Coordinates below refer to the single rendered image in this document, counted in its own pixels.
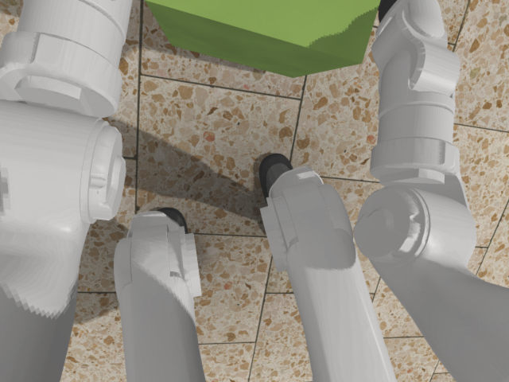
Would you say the carton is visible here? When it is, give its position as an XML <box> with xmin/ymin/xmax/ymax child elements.
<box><xmin>145</xmin><ymin>0</ymin><xmax>381</xmax><ymax>78</ymax></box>

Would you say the left robot forearm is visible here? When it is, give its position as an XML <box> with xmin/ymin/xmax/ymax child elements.
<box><xmin>0</xmin><ymin>0</ymin><xmax>133</xmax><ymax>118</ymax></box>

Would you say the robot left thigh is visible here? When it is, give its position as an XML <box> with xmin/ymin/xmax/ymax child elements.
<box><xmin>119</xmin><ymin>224</ymin><xmax>206</xmax><ymax>382</ymax></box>

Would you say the right robot forearm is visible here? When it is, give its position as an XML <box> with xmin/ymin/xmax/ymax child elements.
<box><xmin>370</xmin><ymin>0</ymin><xmax>471</xmax><ymax>213</ymax></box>

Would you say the right robot upper arm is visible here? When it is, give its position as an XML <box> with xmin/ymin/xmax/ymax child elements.
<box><xmin>353</xmin><ymin>184</ymin><xmax>509</xmax><ymax>382</ymax></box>

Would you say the left robot foot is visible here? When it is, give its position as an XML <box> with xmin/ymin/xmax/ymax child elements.
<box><xmin>157</xmin><ymin>208</ymin><xmax>188</xmax><ymax>234</ymax></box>

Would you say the right robot hand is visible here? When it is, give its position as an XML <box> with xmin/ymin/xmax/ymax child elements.
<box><xmin>378</xmin><ymin>0</ymin><xmax>397</xmax><ymax>23</ymax></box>

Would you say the left robot upper arm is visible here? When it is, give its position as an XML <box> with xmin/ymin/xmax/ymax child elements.
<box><xmin>0</xmin><ymin>99</ymin><xmax>126</xmax><ymax>382</ymax></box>

